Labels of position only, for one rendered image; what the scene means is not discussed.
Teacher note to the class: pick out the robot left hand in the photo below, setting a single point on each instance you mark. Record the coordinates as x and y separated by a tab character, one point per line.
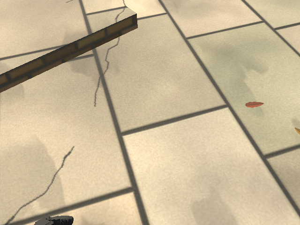
57	220

